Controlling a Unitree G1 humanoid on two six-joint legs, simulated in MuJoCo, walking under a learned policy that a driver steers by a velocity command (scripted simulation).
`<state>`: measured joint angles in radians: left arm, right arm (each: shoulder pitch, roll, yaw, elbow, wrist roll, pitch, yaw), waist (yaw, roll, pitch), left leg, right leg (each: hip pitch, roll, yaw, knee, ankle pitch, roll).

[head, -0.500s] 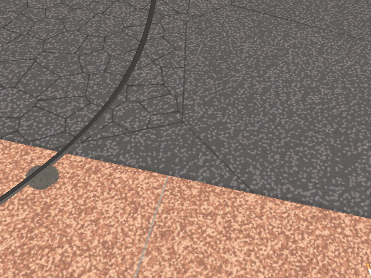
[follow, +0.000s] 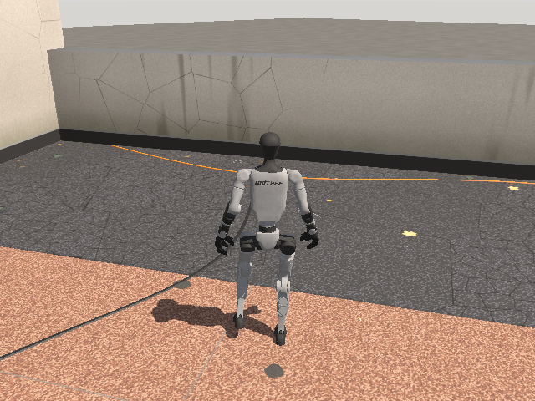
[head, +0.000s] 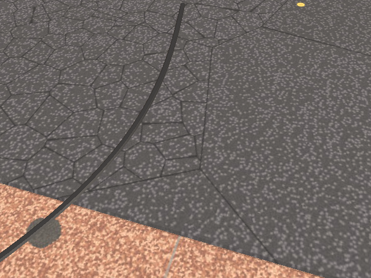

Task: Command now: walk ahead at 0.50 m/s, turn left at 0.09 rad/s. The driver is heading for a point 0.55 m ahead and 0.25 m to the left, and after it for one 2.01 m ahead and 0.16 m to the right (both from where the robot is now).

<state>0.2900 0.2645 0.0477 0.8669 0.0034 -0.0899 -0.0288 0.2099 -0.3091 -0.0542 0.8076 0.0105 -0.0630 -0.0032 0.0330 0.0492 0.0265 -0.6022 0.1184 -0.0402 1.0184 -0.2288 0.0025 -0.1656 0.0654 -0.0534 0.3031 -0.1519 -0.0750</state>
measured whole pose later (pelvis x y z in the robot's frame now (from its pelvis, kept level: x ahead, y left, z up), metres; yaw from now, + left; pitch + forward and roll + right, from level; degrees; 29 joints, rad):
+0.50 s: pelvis +0.28 +0.08 -0.01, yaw +14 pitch +1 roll +0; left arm 0.16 0.30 0.04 0.81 0.01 -0.11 -0.01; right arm 0.27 -0.28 -0.07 0.73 0.01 -0.05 0.02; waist -0.02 -0.02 0.05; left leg -0.28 -0.11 -0.03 0.40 -0.15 0.10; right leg -0.52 -0.07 0.06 1.09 -0.33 0.01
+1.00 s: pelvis +0.52 +0.08 -0.01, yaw +17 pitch +2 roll +1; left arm 0.16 0.26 0.04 0.79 0.00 -0.04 -0.03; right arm 0.19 -0.29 -0.06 0.70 -0.01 0.00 -0.04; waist 0.02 0.01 0.07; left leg -0.45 -0.01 -0.07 0.98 -0.49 -0.06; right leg -0.37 0.07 0.07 0.44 -0.09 -0.05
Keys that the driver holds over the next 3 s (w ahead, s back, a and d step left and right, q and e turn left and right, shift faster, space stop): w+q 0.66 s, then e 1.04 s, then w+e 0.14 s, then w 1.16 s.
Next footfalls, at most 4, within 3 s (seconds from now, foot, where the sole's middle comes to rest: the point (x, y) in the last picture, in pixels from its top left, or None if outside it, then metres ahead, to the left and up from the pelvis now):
0.32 left None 0.34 0.16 -0.78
0.78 right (198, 232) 0.66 0.03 -0.78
1.22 left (140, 247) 0.60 0.25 -0.78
1.64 right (211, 253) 0.58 -0.02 -0.78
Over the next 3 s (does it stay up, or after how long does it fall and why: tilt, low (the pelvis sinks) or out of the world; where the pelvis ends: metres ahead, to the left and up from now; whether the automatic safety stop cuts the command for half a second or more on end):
stays up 1.06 -0.07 0.00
